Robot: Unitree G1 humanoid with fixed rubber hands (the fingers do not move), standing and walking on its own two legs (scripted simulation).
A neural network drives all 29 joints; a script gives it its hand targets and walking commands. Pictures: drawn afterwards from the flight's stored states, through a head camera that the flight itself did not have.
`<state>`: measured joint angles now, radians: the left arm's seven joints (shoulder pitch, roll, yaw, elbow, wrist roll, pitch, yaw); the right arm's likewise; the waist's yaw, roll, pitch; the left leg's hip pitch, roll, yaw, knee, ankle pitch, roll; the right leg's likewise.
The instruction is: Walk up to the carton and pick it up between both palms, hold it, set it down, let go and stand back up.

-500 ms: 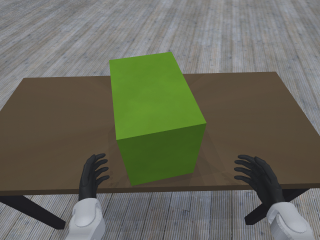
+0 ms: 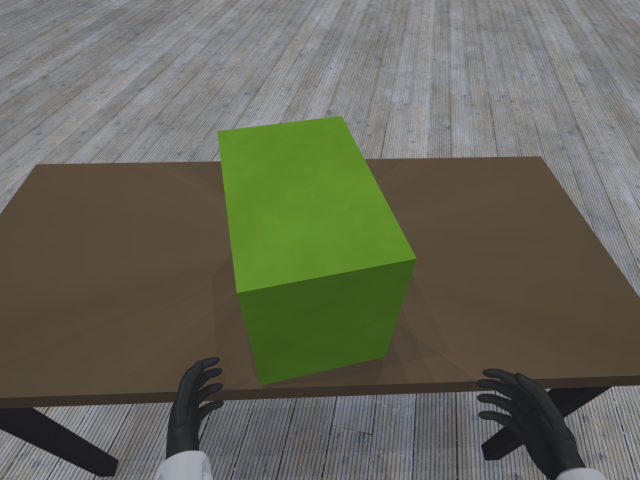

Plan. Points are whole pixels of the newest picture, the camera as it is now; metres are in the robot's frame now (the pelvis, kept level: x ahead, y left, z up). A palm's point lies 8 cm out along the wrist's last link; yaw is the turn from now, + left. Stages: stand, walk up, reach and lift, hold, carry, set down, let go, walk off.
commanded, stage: set down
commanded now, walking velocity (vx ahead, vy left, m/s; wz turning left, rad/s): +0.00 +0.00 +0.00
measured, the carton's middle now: (302, 246) +0.44 +0.10 +0.03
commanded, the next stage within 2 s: let go in 1.04 s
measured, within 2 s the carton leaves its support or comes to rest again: neither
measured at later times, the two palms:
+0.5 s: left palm (177, 439) +0.17 +0.21 -0.02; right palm (520, 462) +0.20 -0.20 -0.05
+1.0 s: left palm (166, 433) +0.17 +0.23 -0.02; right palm (507, 468) +0.19 -0.19 -0.07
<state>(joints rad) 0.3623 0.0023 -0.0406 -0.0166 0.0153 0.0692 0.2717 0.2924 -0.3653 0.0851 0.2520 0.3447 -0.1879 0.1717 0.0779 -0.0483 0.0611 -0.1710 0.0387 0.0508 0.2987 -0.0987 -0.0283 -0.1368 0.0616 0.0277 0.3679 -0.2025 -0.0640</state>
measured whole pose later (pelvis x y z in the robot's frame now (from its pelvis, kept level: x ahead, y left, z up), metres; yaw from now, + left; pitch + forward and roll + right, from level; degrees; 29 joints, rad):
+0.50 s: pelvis +0.01 +0.01 +0.00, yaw +0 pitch -1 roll +1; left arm 0.35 0.07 -0.04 0.17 0.01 -0.03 0.14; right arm 0.26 -0.28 0.07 0.52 0.17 -0.22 0.14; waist 0.08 -0.02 0.03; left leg -0.14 0.02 0.05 0.28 -0.11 -0.01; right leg -0.09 0.05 0.03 0.32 -0.20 -0.05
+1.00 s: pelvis -0.01 +0.01 +0.00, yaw +3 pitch -5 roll +1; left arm 0.19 0.15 -0.04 0.26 -0.03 0.11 -0.02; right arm 0.16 -0.19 -0.02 0.60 0.01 -0.06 0.02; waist 0.07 0.00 0.05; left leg -0.13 0.01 0.03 0.33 -0.11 0.01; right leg -0.07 0.02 -0.03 0.38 -0.22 -0.04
